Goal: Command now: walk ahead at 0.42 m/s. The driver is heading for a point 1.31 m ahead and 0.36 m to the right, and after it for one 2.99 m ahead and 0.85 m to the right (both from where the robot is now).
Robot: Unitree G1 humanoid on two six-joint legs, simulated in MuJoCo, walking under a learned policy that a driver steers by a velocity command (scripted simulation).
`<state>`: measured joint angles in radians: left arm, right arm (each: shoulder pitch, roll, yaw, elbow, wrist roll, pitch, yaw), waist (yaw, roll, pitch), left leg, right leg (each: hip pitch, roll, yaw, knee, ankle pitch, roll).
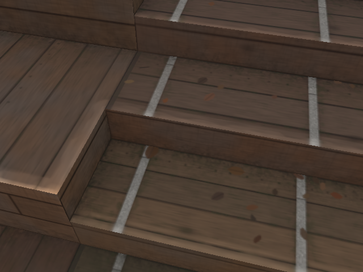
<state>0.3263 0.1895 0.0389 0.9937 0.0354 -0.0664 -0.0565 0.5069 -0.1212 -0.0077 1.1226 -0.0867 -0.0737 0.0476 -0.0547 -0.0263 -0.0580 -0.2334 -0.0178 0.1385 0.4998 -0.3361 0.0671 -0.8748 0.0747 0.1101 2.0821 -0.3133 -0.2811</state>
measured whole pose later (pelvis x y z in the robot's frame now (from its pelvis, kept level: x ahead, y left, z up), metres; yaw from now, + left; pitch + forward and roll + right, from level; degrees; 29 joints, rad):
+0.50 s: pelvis +0.25 -0.02 +0.14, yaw +1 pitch +5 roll -2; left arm 0.48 0.14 -0.03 1.18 0.13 -0.07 -0.07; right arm 0.13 -0.18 -0.01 0.87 -0.03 -0.06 0.07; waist 0.01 0.04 -0.11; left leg -1.18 0.00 -0.19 1.87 0.10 0.27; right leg -0.37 0.09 -0.15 0.61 -0.35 -0.12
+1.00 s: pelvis +0.56 +0.04 +0.26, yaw -10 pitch +6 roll +4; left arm 0.29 0.24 0.03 1.07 0.04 -0.08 -0.10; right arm 0.16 -0.19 -0.01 1.05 -0.05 -0.06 0.02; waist 0.00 -0.07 -0.10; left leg -0.55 0.01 0.23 0.83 -0.39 0.07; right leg -0.86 -0.02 0.18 1.88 -0.04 -0.23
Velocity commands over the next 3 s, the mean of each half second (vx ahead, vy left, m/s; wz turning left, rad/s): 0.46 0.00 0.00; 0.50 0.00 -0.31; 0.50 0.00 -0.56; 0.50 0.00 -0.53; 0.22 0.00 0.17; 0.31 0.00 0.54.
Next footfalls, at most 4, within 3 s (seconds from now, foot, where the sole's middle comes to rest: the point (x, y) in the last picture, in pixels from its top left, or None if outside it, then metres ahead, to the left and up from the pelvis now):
0.22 right None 0.27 -0.07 -0.62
0.80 left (139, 200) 0.64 0.12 -0.47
1.36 right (236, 106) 0.90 -0.21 -0.32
1.86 left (209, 10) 1.28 -0.15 -0.17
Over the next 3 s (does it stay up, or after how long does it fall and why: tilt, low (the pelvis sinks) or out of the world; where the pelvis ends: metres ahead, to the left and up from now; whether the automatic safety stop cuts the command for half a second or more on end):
stays up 1.40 -0.19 0.59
